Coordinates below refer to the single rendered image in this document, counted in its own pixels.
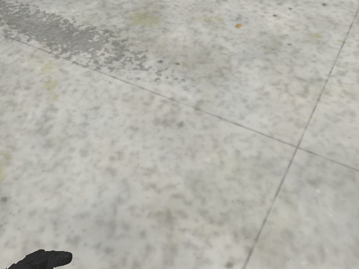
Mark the left robot hand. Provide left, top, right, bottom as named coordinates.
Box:
left=6, top=249, right=72, bottom=269

